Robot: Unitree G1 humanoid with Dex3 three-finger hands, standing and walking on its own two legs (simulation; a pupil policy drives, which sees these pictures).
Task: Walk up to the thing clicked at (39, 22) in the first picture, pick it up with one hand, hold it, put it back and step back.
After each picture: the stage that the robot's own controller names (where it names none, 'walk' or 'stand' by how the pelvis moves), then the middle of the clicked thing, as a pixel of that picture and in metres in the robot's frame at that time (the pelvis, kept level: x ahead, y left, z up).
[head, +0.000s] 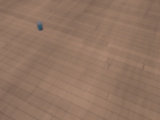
stand; (39, 25) +1.75 +0.54 -0.72
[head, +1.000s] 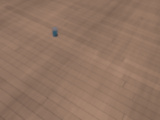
walk; (55, 32) +1.66 +0.26 -0.70
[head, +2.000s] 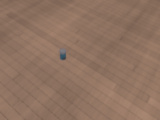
walk; (62, 54) +1.13 +0.15 -0.71
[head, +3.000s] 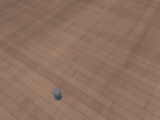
walk; (57, 94) +0.70 +0.20 -0.71
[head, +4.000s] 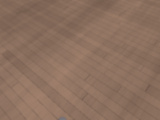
walk; out of the picture +0.42 +0.21 -0.70
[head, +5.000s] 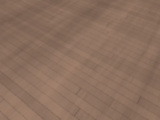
stand; out of the picture +0.31 +0.19 -0.72
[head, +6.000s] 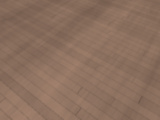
stand; out of the picture +0.31 +0.18 -0.72
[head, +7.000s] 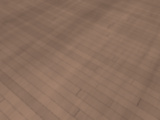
stand; out of the picture +0.32 +0.19 -0.73
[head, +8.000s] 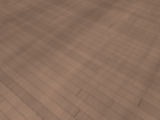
stand; out of the picture +0.31 +0.19 -0.73
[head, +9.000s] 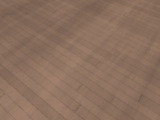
go down; out of the picture +0.31 +0.19 -0.72
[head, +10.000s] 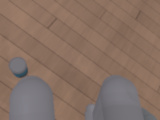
go down; (19, 68) +0.40 +0.23 -0.29
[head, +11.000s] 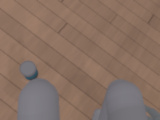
close in; (29, 71) +0.39 +0.22 -0.29
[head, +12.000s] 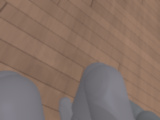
close in; out of the picture +0.38 +0.25 -0.22
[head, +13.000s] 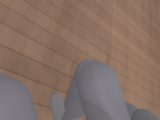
close; out of the picture +0.38 +0.27 -0.22
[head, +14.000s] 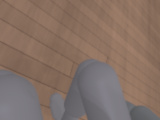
lift; out of the picture +0.37 +0.26 -0.22
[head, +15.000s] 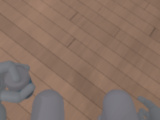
lift; (20, 83) +0.32 +0.21 -0.04
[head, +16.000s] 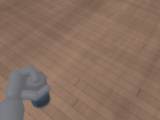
hold; (38, 90) +0.33 +0.16 +0.01
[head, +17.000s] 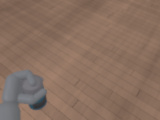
hold; (34, 93) +0.32 +0.17 +0.00
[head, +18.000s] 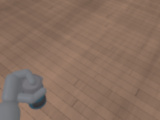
hold; (34, 92) +0.32 +0.17 +0.00
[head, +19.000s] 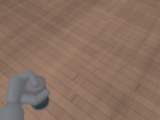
hold; (37, 93) +0.32 +0.16 -0.02
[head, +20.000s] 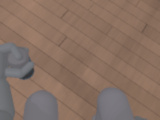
crouch; (21, 64) +0.40 +0.20 -0.09
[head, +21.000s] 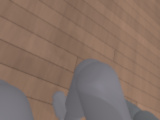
lower; out of the picture +0.41 +0.29 -0.22
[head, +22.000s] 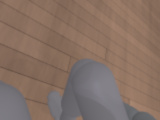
lower; out of the picture +0.41 +0.28 -0.22
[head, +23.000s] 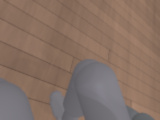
lower; out of the picture +0.41 +0.28 -0.22
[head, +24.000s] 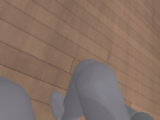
lower; out of the picture +0.40 +0.28 -0.22
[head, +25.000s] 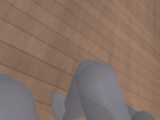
loosen; out of the picture +0.39 +0.26 -0.22
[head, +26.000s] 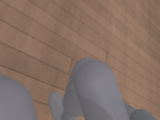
withdraw; out of the picture +0.39 +0.25 -0.22
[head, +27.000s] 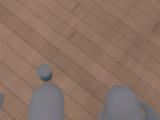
walk; (45, 73) +0.42 +0.19 -0.36
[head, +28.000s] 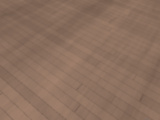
stand; out of the picture +0.33 +0.16 -0.66
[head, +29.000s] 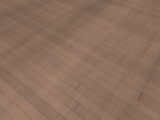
stand; out of the picture +0.34 +0.17 -0.67
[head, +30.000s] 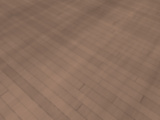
stand; out of the picture +0.35 +0.16 -0.70
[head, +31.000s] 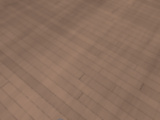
walk; out of the picture +0.38 +0.15 -0.70
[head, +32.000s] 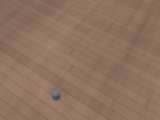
walk; (55, 94) +0.56 +0.18 -0.70
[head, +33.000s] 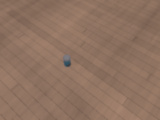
walk; (67, 61) +0.90 +0.15 -0.69
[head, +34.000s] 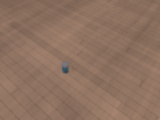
stand; (65, 67) +0.99 +0.15 -0.71
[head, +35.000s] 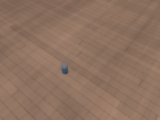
stand; (64, 68) +1.00 +0.17 -0.72
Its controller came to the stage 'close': yes
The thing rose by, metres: 0.71
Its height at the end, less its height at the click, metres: +0.00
